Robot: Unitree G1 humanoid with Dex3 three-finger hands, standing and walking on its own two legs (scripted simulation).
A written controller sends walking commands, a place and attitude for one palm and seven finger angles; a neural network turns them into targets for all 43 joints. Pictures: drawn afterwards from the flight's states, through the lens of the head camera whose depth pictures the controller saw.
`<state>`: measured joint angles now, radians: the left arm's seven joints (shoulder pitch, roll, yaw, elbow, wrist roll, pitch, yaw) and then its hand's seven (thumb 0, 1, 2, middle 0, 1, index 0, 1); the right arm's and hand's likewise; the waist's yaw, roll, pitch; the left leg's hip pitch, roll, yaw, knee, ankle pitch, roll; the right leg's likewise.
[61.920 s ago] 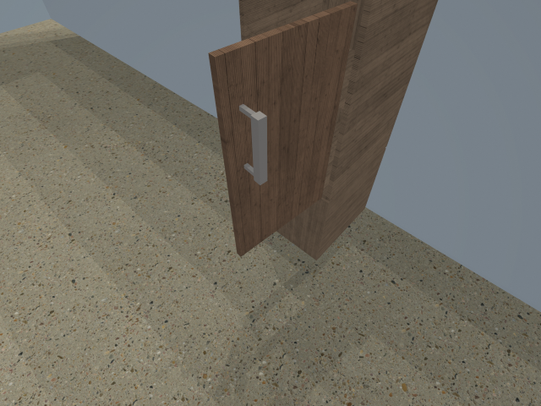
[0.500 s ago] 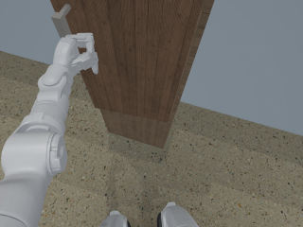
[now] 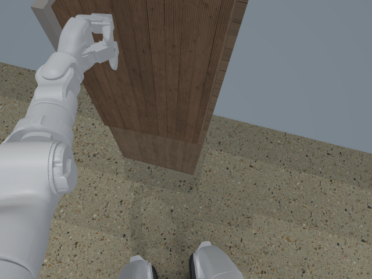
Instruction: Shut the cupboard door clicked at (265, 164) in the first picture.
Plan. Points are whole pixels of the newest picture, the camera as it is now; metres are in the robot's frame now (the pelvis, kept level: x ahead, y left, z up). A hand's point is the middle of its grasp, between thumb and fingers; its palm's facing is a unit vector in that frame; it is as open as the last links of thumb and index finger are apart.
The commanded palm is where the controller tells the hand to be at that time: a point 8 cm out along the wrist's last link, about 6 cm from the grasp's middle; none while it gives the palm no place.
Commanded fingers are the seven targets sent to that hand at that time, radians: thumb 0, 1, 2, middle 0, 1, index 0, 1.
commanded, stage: push the door shut along its arc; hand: left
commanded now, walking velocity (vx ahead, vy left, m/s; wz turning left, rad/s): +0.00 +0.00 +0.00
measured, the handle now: (65, 38) +0.60 +0.15 +0.12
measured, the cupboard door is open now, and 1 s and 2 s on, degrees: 3 0 0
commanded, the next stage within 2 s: pull the fist back off the door in 0.32 s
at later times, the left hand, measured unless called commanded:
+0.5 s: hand (120, 44) +0.55 +0.05 +0.13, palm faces -0.29 -0.96 +0.02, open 3.3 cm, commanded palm +0.58 +0.06 +0.12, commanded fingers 0.00 0.90 0.90 -1.30 -1.50 -1.30 -1.50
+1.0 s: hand (129, 48) +0.55 +0.03 +0.12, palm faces +0.01 -1.00 -0.02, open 3.1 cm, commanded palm +0.52 +0.08 +0.12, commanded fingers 0.00 0.90 0.90 -1.30 -1.50 -1.30 -1.50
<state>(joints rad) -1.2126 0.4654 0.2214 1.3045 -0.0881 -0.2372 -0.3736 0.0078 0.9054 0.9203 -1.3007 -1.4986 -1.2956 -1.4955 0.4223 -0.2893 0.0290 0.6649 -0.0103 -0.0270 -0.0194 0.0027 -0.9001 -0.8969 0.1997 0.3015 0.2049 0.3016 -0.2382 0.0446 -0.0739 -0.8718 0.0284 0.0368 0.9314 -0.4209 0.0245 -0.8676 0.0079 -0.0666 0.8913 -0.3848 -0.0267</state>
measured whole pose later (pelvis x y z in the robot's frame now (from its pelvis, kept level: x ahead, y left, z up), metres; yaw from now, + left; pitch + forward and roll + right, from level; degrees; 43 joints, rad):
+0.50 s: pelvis -0.02 -0.01 -0.02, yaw +1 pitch +25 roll -3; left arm -1.41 0.44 0.19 1.40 -0.08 -0.19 -0.25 0.03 0.91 1.04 -1.30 -1.50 -1.31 -1.50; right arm 0.43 -0.29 0.03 0.73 -0.04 -0.10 -0.02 0.00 -0.90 -0.90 0.20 0.30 0.20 0.30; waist -0.25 0.05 -0.09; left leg -1.05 0.03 -0.02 1.04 -0.42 0.01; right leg -1.01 0.01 -0.12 0.97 -0.39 -0.04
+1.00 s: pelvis -0.02 +0.01 -0.01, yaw +0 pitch +23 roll -2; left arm -1.30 0.33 0.27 1.40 0.03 -0.32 0.18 0.00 0.91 0.94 -1.30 -1.50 -1.31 -1.50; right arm 0.52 -0.28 0.02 0.69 -0.08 -0.07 0.08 0.00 -0.90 -0.90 0.20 0.30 0.20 0.30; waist -0.28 0.06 -0.10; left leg -0.97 0.03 0.04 0.96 -0.39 0.03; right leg -0.96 0.01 -0.06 0.91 -0.35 -0.02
